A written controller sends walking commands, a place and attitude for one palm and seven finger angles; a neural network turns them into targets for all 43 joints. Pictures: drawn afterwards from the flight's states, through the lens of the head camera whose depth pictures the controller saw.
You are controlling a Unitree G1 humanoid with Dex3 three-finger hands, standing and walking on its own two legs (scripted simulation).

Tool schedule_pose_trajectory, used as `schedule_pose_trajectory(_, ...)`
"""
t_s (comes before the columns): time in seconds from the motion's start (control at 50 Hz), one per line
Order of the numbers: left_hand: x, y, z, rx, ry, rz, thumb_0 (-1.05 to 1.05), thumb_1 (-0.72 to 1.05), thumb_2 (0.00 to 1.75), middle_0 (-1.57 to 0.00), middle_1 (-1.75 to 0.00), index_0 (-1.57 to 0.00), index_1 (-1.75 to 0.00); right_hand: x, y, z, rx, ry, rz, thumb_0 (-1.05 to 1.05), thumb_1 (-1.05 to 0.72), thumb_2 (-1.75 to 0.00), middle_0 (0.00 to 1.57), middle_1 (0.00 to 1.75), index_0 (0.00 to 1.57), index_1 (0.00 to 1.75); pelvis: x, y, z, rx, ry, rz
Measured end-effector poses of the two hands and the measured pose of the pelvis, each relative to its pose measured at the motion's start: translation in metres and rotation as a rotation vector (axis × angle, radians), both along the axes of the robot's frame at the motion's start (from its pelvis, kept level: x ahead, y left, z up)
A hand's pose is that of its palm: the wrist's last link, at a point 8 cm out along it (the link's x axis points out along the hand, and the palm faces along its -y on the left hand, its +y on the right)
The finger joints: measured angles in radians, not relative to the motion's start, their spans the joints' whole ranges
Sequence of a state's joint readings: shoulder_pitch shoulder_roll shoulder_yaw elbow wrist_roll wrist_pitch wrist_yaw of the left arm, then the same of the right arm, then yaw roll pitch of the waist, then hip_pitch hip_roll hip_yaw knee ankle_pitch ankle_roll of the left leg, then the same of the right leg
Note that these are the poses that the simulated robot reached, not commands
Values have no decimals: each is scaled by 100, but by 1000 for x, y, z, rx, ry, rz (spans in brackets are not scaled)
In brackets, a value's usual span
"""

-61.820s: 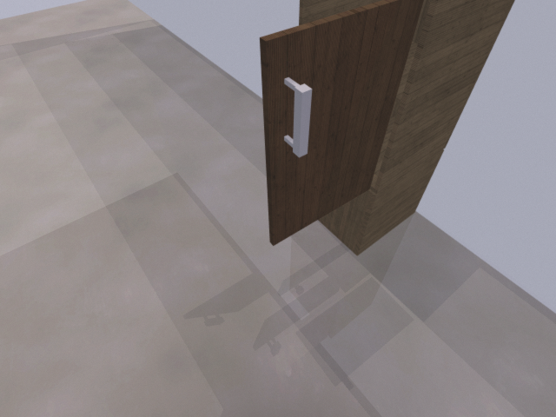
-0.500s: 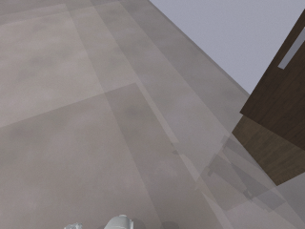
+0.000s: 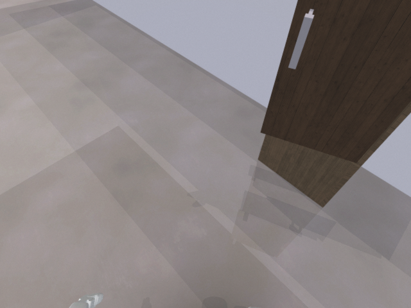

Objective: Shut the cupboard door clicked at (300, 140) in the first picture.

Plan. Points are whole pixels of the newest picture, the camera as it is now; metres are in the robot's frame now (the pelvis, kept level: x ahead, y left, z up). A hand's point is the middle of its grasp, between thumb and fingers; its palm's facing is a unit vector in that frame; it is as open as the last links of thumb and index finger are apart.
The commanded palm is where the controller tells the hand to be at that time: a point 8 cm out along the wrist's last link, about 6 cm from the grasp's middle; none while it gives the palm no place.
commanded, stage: turn to face it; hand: left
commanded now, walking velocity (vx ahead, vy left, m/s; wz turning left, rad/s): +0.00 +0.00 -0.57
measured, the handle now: (301, 39) +0.79 -0.23 +0.10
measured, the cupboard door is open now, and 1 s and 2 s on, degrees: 22 22 22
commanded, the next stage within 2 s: take the last steps up to it in 0.56 s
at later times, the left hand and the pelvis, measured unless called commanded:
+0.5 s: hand out of the picture +0.13 +0.20 -0.18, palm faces -0.17 -0.97 -0.19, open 7.4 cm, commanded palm none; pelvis +0.02 +0.02 +0.00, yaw -13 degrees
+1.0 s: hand out of the picture +0.12 +0.15 -0.16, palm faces -0.29 -0.93 -0.20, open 7.4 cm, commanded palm none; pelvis +0.04 -0.02 +0.01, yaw -19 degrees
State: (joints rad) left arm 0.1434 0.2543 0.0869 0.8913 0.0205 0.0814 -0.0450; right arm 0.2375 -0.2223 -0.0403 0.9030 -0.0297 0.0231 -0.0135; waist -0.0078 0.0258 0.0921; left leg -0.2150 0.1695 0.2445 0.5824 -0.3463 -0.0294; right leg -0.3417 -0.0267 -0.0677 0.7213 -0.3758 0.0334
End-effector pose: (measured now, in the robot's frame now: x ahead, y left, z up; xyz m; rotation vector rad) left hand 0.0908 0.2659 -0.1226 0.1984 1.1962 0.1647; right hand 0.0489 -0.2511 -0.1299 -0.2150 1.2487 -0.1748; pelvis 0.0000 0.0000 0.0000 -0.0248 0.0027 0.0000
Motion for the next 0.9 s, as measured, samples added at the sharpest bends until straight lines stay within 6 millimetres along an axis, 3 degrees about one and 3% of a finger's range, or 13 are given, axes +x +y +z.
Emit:
schedule_pose_trajectory(0.08, 23, -20, 3, 40, -56, -67, 1, 91, 90, -19, -30, -20, -29, -20, -25, -22, 10, 46, -72, 1, -91, -90, 20, 30, 21, 30, 1, -12, -11, 11, -3, -39)
schedule_pose_trajectory(0.2, 24, -37, 12, 39, -23, -113, 1, 91, 90, -20, -30, -20, -29, -19, -36, -6, 5, 24, -118, 1, -91, -90, 20, 30, 20, 30, 1, -15, 3, 37, 6, -94)
schedule_pose_trajectory(0.32, 27, -38, 3, -3, 7, -151, 1, 91, 90, -20, -30, -20, -30, -9, -28, 8, -14, -29, -143, 1, -91, -90, 20, 30, 20, 30, 6, -7, 6, 32, 16, -141)
schedule_pose_trajectory(0.44, 36, -20, -23, -47, 32, -159, 1, 91, 90, -20, -30, -20, -30, -5, -4, 13, -61, -75, -165, 1, -91, -90, 20, 30, 20, 30, 15, 15, -5, 9, 18, -189)
schedule_pose_trajectory(0.56, 47, -11, -19, -50, 65, -198, 1, 91, 90, -20, -30, -20, -29, -26, 20, 22, -51, -38, -194, 1, -91, -90, 20, 30, 21, 30, 18, 21, 5, 0, 9, -240)
schedule_pose_trajectory(0.68, 56, -19, -8, -26, 74, -248, 1, 91, 90, -19, -30, -20, -29, -55, 29, 12, -1, 11, -268, 1, -91, -90, 20, 30, 21, 30, 16, 19, 9, -4, 7, -283)
schedule_pose_trajectory(0.82, 64, -51, -6, 5, 44, -316, 1, 91, 90, -19, -30, -20, -29, -99, 13, -19, 64, 77, -372, 1, -91, -90, 20, 30, 21, 30, 16, -5, -5, 17, 3, -329)
schedule_pose_trajectory(0.9, 52, -63, 2, 2, 52, -295, 1, 91, 90, -20, -30, -20, -29, -99, -3, -14, 64, 111, -378, 1, -91, -90, 20, 30, 21, 30, 25, -14, 3, 12, 0, -326)
